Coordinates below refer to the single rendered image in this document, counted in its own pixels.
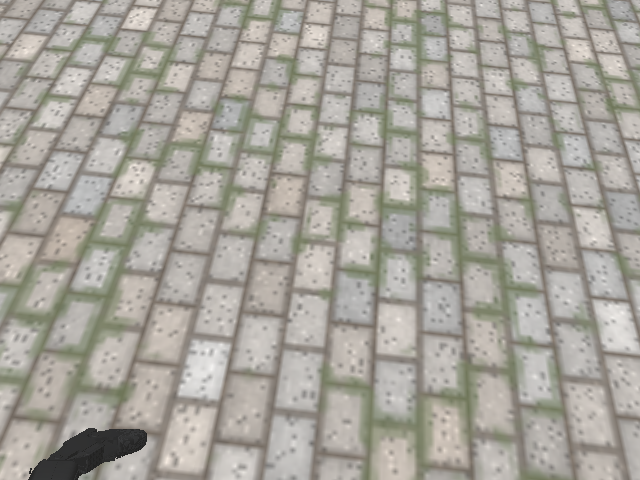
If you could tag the robot left hand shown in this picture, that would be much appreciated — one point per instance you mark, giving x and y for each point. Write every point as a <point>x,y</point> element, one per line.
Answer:
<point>87,450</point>

